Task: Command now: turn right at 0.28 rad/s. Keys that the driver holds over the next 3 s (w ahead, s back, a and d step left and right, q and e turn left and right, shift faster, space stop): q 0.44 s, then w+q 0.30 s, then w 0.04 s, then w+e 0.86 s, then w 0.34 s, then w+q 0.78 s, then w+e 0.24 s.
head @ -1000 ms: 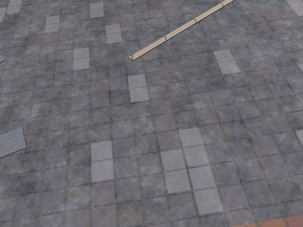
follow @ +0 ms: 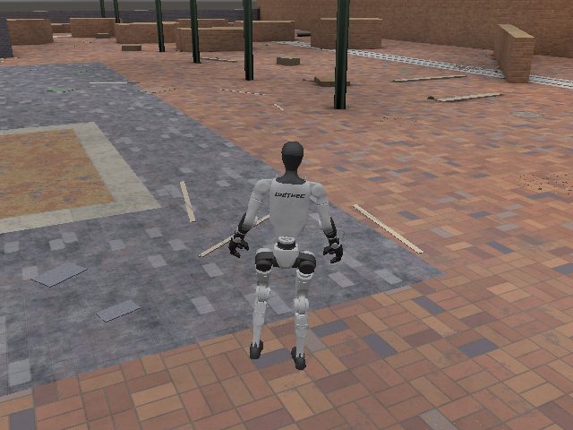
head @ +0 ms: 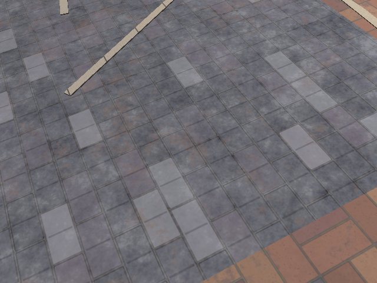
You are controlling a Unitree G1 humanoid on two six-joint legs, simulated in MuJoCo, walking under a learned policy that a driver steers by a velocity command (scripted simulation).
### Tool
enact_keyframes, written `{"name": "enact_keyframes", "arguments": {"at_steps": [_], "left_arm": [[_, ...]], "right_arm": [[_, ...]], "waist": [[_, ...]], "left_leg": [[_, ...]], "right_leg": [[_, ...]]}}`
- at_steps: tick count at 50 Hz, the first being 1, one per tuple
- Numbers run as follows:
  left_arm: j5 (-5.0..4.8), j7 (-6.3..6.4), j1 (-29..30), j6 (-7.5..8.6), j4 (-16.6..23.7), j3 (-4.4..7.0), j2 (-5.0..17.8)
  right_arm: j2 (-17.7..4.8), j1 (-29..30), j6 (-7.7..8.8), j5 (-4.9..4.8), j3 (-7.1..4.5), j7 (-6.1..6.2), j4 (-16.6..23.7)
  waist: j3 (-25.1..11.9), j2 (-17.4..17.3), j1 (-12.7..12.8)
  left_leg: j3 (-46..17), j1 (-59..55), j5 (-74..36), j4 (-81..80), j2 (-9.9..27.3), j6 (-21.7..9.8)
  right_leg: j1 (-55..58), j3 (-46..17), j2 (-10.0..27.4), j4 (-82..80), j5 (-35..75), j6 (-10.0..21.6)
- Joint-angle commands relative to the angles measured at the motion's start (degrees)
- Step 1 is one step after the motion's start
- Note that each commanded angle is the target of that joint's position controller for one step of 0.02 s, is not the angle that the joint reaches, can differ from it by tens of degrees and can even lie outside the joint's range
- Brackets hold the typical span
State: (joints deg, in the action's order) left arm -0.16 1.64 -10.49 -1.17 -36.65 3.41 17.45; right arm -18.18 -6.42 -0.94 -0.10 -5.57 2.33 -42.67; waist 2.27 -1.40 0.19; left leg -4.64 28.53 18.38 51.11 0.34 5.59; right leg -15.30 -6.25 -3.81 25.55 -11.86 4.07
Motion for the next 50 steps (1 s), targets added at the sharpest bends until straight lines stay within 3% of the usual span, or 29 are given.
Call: {"name": "enact_keyframes", "arguments": {"at_steps": [1, 4, 6, 7, 8, 9, 11, 13, 16, 18, 19, 21, 22, 23, 24, 27, 30, 32, 33, 34, 35, 36, 37, 38, 39, 40, 42, 44, 50], "left_arm": [[0.71, -0.06, 1.2, 0.37, 3.8, 2.06, 8.1], [1.43, -0.87, 2.1, 0.54, 2.6, 0.30, 4.6], [1.27, -1.31, 2.8, 0.85, 1.3, -0.46, 3.6], [1.55, -1.39, 0.8, 1.38, 0.4, -0.54, 3.4], [2.52, -1.34, -1.2, 1.93, 0.3, -0.37, 4.1], [2.69, -1.31, -3.5, 2.36, 0.3, 0.14, 5.0], [1.94, -0.35, 1.2, 2.07, 0.9, 0.68, 6.2], [1.38, 0.25, 1.7, 1.04, 1.5, 1.08, 5.5], [1.12, 0.10, 0.4, 0.77, 2.1, 1.64, 4.2], [1.00, -0.14, -0.6, 0.84, 2.2, 2.28, 4.5], [1.05, -0.19, -1.2, 0.82, 2.3, 2.68, 5.3], [1.18, 0.04, -1.5, 1.00, 2.6, 3.28, 7.2], [1.19, 0.38, -1.3, 1.44, 3.3, 3.03, 6.7], [1.10, 0.61, -2.4, 1.84, 3.3, 3.00, 7.0], [0.64, 0.66, -1.8, 2.14, 3.1, 3.24, 7.7], [-0.22, 0.47, -2.2, 2.36, 2.2, 3.75, 9.2], [-0.79, -0.49, -2.5, 2.79, 1.6, 4.15, 10.4], [-1.72, -1.27, -2.1, 2.94, 0.9, 4.18, 10.8], [-1.74, -1.49, -2.3, 3.15, 0.6, 3.80, 9.7], [-1.02, -1.67, -2.8, 3.62, 0.6, 2.89, 7.1], [1.18, -1.80, -0.1, 4.27, 3.4, 1.33, 2.3], [0.09, -1.71, 3.1, 5.91, 7.3, 1.30, 3.4], [-2.09, -2.05, 5.4, 7.08, 7.4, 2.13, 7.2], [-2.08, -2.44, 4.4, 7.61, 6.5, 2.33, 8.3], [-0.65, -2.39, 2.9, 7.71, 4.8, 2.31, 7.9], [0.45, -2.52, 1.8, 7.58, 3.8, 2.47, 7.9], [0.51, -3.16, 0.1, 6.82, 1.6, 2.18, 6.7], [0.13, -3.26, 1.1, 6.16, 0.8, 1.36, 4.9], [-1.41, -4.66, 10.9, 6.34, 2.5, -0.54, 1.9]], "right_arm": [[-3.6, 0.8, 1.16, -0.13, -0.34, -0.55, 3.4], [-2.6, -0.1, 1.62, -0.12, 0.42, -1.43, 3.0], [-1.8, -1.8, 2.11, 0.01, 0.96, -2.06, 2.4], [-3.2, -1.6, 2.27, 0.61, 0.93, -2.10, 2.7], [-7.3, -1.2, 2.37, 0.93, 0.30, -1.80, 3.8], [-10.4, 0.1, 2.24, 0.35, -0.43, -1.73, 3.8], [-7.6, 0.4, 2.14, -0.29, -0.06, -2.18, 4.2], [-7.5, 0.2, 2.32, -0.47, 0.05, -2.09, 4.7], [-7.5, -0.9, 1.92, -0.85, -0.23, -1.50, 5.9], [-6.8, -0.6, 1.31, -1.08, -0.22, -1.23, 7.4], [-6.1, -0.5, 1.04, -1.15, -0.08, -1.24, 8.1], [-5.0, -1.6, 0.56, -0.57, 0.00, -1.70, 9.1], [-5.8, -0.8, 0.31, -0.45, -0.44, -2.00, 9.6], [-6.3, -0.2, 0.01, -0.87, -0.86, -2.27, 10.0], [-5.3, 0.3, -0.31, -1.42, -0.61, -2.58, 10.4], [-2.8, 3.7, -0.32, -1.63, 0.86, -3.80, 11.6], [-2.8, 3.0, 0.50, -1.86, 1.16, -4.75, 12.0], [-3.4, -1.8, 0.82, -1.67, 0.68, -4.86, 10.2], [-4.2, -6.3, 0.81, -1.59, 0.05, -4.63, 8.3], [-7.0, -12.8, 0.84, -1.91, -1.44, -4.13, 6.6], [-13.6, -19.7, 1.24, -1.69, -3.01, -3.23, 6.3], [-16.5, -18.7, 2.92, -0.79, -2.86, -3.82, 8.7], [-11.7, -17.5, 4.11, -0.74, -1.69, -4.09, 8.6], [-8.4, -15.2, 4.66, -0.71, -0.51, -3.96, 8.3], [-6.7, -12.7, 4.76, -0.67, 0.16, -3.75, 8.8], [-5.9, -10.0, 4.67, -0.36, 0.64, -3.44, 8.9], [-5.9, -9.0, 4.94, 0.46, 1.03, -2.74, 8.5], [-6.3, -10.7, 5.26, 0.39, 1.07, -2.26, 7.0], [-7.6, -14.4, 5.66, 0.25, 1.09, -1.80, 2.9]], "waist": [[-6.6, 9.9, 1.3], [-6.9, 9.5, 1.5], [-5.7, 8.1, -0.7], [-5.4, 6.4, -0.2], [-5.8, 1.4, 2.0], [-5.8, -5.0, 5.0], [-4.7, -7.9, 2.1], [-4.4, -8.3, 1.8], [-5.6, -5.9, 1.3], [-5.8, -1.4, 0.9], [-5.6, 2.4, 0.8], [-5.3, 11.8, 0.1], [-5.3, 12.1, 0.9], [-5.4, 8.0, 1.4], [-4.4, 5.4, 0.9], [-1.6, 7.7, 3.1], [-2.6, 9.2, 3.1], [-3.6, 8.3, 0.2], [-4.6, 7.2, -1.6], [-7.1, 3.1, -4.4], [-7.5, -12.8, -6.1], [-9.1, -14.5, -6.4], [-5.0, -7.7, -6.7], [-1.8, -6.3, -4.6], [-0.5, -3.0, -3.0], [0.1, -3.3, -1.4], [-1.0, -4.4, -0.5], [-1.2, -2.7, -1.2], [3.2, -2.8, -5.2]], "left_leg": [[0.9, -1.4, 0.4, -5.3, 1.3, 0.1], [2.3, -9.6, 0.1, -12.7, 2.3, -1.0], [3.6, -16.9, -9.8, -25.8, 1.5, -2.5], [1.4, -19.9, -16.5, -28.6, 2.5, -3.5], [-4.2, -21.3, -29.5, -26.9, 7.1, -5.5], [-6.2, -19.4, -30.7, -24.7, 8.6, -9.1], [-10.0, -13.0, -19.0, -27.9, 8.5, -11.5], [-11.5, -11.9, -18.3, -27.1, 8.0, -11.4], [-12.2, -10.7, -17.3, -24.1, 6.4, -11.3], [-9.7, -7.8, -15.2, -19.6, 3.5, -9.8], [-6.9, -4.9, -12.7, -15.5, 1.1, -8.2], [0.2, 1.8, 3.7, -3.9, -2.1, -5.1], [0.7, 5.1, 15.9, 6.7, -0.6, -4.2], [0.0, 8.5, 17.5, 13.7, 0.8, -3.9], [-0.5, 10.6, 14.5, 12.8, 2.9, -4.0], [3.6, 8.1, 7.4, 3.6, 4.0, -4.4], [8.0, -2.4, 6.6, -7.8, 1.9, -5.8], [11.4, -11.9, -0.1, -17.4, -0.7, -7.0], [12.9, -19.4, -1.5, -20.4, -2.9, -7.8], [9.4, -29.7, -0.8, -22.1, -2.6, -9.7], [-15.0, -38.7, -2.7, -28.5, 12.0, -15.7], [-41.6, -40.5, 12.4, -38.1, 21.3, -27.4], [-39.2, -39.0, 15.0, -40.0, 21.5, -27.6], [-32.2, -36.0, 11.2, -39.1, 19.5, -25.3], [-25.6, -32.4, 4.9, -38.1, 16.6, -22.9], [-20.1, -29.0, -2.3, -38.4, 14.4, -21.1], [-12.6, -25.9, -14.6, -39.7, 11.9, -19.4], [-7.1, -26.0, -21.9, -40.3, 10.9, -18.3], [2.0, -25.1, -20.8, -44.3, 10.1, -15.1]], "right_leg": [[6.2, -12.4, 14.2, -5.4, 10.7, 9.2], [3.5, -11.3, 14.0, -4.2, 12.4, 8.7], [1.4, -9.5, 12.4, -3.0, 10.3, 6.3], [0.9, -8.6, 10.7, -2.4, 7.0, 3.8], [0.0, -5.7, 7.1, 1.3, 1.2, 0.9], [0.1, -1.0, 2.8, 2.8, -2.4, -1.3], [3.4, 2.5, 2.0, 5.5, -2.3, -3.4], [3.1, 3.2, 2.2, 6.8, -0.8, -2.8], [3.4, 3.7, 2.9, 6.7, 0.0, -1.7], [4.7, 1.5, 5.5, 3.9, 1.9, 0.0], [5.9, -1.7, 8.6, 1.3, 4.0, 1.9], [8.7, -13.0, 21.5, -3.5, 16.2, 9.7], [9.5, -16.8, 26.8, -4.2, 23.9, 13.6], [10.6, -17.2, 28.3, -5.4, 21.8, 14.8], [11.1, -14.5, 26.7, -6.8, 12.4, 12.9], [9.0, -5.5, 20.6, -11.1, -6.6, 8.4], [5.7, 1.4, 18.6, -11.2, -8.0, 6.6], [2.9, 4.6, 18.5, -7.4, -8.8, 5.1], [-0.8, 7.1, 17.4, -2.5, -7.9, 3.8], [-6.5, 11.5, 14.8, 8.9, -4.6, 1.1], [-22.5, 15.8, 8.8, 33.8, -19.8, -4.4], [-38.4, 5.7, 2.1, 44.7, -24.3, -5.9], [-41.9, 1.6, 5.7, 47.9, -19.9, -4.9], [-41.7, 2.0, 7.6, 45.6, -13.7, -3.9], [-38.6, 2.2, 9.4, 42.6, -8.7, -3.8], [-35.1, 2.6, 10.3, 38.6, -4.9, -4.3], [-30.0, 4.7, 10.1, 36.0, 1.2, -5.4], [-29.2, 5.6, 10.0, 31.7, 6.3, -6.2], [-24.5, 7.4, 7.7, 12.1, 19.3, -4.6]]}}
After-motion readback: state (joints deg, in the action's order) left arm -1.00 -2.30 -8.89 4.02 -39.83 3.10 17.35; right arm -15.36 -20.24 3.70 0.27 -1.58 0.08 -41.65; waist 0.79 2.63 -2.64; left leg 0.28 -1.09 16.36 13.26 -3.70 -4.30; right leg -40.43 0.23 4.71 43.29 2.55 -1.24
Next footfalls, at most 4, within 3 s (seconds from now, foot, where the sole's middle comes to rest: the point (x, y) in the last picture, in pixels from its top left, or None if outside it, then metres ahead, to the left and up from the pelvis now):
0.14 left None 0.06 0.16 -0.78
0.68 left None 0.05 0.20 -0.78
1.18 right None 0.45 0.13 -0.78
1.64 left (109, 226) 0.67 0.39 -0.78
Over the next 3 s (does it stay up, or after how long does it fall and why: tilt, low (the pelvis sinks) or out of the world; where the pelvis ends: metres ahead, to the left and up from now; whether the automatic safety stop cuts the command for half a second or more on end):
stays up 1.19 0.32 0.00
